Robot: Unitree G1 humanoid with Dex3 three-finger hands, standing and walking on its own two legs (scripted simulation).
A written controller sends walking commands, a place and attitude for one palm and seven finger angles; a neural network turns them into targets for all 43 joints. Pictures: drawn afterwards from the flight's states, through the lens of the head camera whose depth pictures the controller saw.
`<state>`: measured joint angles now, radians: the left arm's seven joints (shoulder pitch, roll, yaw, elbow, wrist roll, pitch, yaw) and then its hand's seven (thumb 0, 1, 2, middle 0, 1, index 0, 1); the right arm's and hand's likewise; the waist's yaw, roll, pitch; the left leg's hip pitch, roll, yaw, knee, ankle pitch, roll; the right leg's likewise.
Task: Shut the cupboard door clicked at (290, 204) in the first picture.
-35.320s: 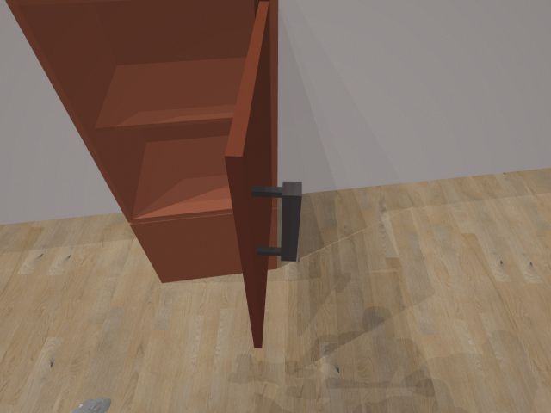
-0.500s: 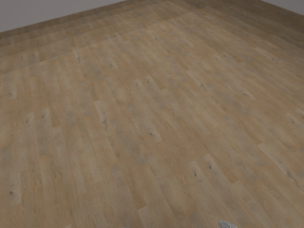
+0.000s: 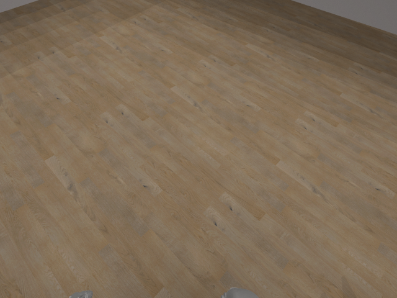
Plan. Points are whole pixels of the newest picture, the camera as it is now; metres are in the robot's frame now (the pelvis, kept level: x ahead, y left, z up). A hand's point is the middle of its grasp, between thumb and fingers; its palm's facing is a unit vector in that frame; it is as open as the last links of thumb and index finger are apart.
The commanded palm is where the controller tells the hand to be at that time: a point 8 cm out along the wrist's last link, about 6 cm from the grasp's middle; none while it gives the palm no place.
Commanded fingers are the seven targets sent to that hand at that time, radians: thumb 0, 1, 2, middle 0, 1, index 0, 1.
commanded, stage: turn to face it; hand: left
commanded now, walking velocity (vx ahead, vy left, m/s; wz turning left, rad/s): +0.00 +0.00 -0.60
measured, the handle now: out of the picture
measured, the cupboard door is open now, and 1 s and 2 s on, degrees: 51 51 51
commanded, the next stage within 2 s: take the last steps up to it in 1.92 s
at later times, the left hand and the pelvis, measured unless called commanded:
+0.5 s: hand (136, 287) +0.16 +0.15 -0.17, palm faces -0.29 -0.93 -0.20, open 7.4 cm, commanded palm none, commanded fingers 0.00 0.90 0.90 -0.20 -0.30 -0.20 -0.30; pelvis +0.02 -0.01 -0.01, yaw -18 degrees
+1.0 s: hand (167, 252) +0.24 +0.09 -0.16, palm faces -0.56 -0.78 -0.28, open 7.4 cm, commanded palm none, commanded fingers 0.00 0.90 0.90 -0.20 -0.30 -0.20 -0.30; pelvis +0.03 -0.03 -0.02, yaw -36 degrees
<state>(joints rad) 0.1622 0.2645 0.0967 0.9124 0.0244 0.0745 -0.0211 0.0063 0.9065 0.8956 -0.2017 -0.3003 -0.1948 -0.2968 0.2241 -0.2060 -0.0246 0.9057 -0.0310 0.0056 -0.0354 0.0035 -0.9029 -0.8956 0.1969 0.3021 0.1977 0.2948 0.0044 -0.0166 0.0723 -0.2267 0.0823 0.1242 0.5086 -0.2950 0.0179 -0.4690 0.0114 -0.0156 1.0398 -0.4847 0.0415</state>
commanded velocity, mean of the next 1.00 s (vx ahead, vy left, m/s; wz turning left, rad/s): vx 0.00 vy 0.00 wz -0.60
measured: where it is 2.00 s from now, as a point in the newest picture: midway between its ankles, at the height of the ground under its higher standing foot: outside the picture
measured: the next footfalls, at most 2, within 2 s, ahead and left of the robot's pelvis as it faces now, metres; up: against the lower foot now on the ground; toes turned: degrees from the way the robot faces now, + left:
right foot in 0.22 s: +0.03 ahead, -0.15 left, +0.00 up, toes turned -13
left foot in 0.54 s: +0.13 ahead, +0.09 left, +0.00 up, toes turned -16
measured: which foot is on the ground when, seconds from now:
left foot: down 0.00-0.22, up 0.24-0.52, down 0.54-0.92, up 0.94-1.00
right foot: up 0.00-0.20, down 0.22-0.54, up 0.56-0.90, down 0.92-1.00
